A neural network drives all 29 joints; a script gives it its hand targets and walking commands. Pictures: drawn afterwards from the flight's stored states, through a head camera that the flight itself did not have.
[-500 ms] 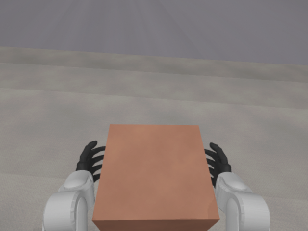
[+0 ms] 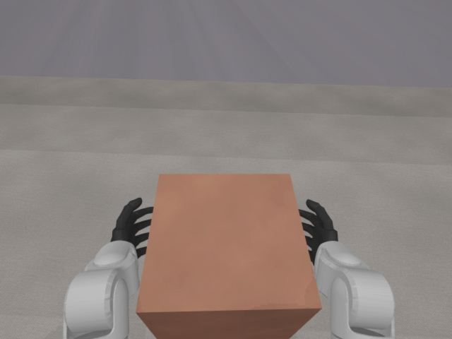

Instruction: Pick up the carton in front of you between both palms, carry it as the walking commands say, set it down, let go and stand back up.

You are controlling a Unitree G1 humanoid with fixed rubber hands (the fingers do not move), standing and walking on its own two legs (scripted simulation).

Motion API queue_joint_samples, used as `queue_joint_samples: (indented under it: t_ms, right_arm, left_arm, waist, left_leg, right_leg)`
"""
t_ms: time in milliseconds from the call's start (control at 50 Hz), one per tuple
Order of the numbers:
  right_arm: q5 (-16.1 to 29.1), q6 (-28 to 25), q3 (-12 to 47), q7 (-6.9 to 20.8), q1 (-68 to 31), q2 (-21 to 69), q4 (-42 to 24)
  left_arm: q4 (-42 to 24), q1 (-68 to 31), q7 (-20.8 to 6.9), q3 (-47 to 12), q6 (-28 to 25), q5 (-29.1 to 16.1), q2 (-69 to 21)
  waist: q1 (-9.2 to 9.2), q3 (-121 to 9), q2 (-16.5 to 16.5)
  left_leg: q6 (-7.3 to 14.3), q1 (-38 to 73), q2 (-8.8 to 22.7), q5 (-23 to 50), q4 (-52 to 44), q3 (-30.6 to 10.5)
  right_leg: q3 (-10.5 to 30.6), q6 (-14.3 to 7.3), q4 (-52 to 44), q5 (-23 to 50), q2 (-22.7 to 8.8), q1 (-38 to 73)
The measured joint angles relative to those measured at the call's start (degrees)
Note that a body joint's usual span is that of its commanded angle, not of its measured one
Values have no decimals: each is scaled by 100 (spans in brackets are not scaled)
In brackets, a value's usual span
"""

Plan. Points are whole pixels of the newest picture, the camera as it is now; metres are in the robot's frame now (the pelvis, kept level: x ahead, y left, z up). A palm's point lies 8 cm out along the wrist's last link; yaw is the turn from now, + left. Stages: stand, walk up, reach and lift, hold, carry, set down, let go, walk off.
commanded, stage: carry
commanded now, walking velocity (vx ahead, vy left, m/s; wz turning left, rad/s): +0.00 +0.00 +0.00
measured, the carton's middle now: (224, 265) +0.25 +0.00 +0.03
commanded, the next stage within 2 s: hold in 1.78 s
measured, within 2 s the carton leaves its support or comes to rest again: neither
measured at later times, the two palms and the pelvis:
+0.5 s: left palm (123, 231) +0.30 +0.17 +0.06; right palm (293, 226) +0.31 -0.13 +0.06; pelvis +0.05 +0.02 +0.00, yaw +1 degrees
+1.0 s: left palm (118, 247) +0.29 +0.19 +0.04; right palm (286, 240) +0.29 -0.11 +0.04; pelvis +0.00 +0.03 +0.00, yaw +1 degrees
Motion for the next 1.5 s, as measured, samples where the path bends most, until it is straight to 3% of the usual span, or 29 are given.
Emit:
queue_joint_samples:
  t_ms: [160,440,860,940,1060,1500]
  right_arm:
    - [-120,-52,35,4,-32,4,275]
    - [-418,-909,2,242,-101,4,1304]
    - [-983,-3014,-588,534,-825,70,3942]
    - [-982,-3155,-630,536,-894,82,3943]
    - [-919,-2934,-542,524,-832,73,3603]
    - [-937,-2784,-534,527,-831,73,3638]
  left_arm:
    - [353,-22,-47,92,-139,-19,0]
    - [1259,-102,-264,128,-864,375,2]
    - [3884,-816,-574,690,-2954,925,-69]
    - [3885,-888,-579,740,-3092,923,-83]
    - [3547,-827,-576,659,-2876,869,-73]
    - [3586,-823,-583,672,-2735,884,-72]
  waist:
    - [45,-17,-2]
    - [5,-99,-150]
    - [23,137,-157]
    - [14,197,-165]
    - [8,193,-167]
    - [14,164,-171]
  left_leg:
    - [-55,162,-56,104,-494,-237]
    - [46,195,-185,-80,-276,-234]
    - [263,67,-332,-19,-84,-193]
    - [287,5,-359,36,-75,-190]
    - [313,-74,-383,65,-32,-191]
    - [392,-187,-453,119,47,-184]
  right_leg:
    - [-78,52,122,-425,-15,170]
    - [-27,224,480,-695,-194,148]
    - [40,277,399,-332,-334,127]
    - [46,278,342,-240,-355,97]
    - [48,284,317,-171,-380,52]
    - [66,323,263,-31,-449,5]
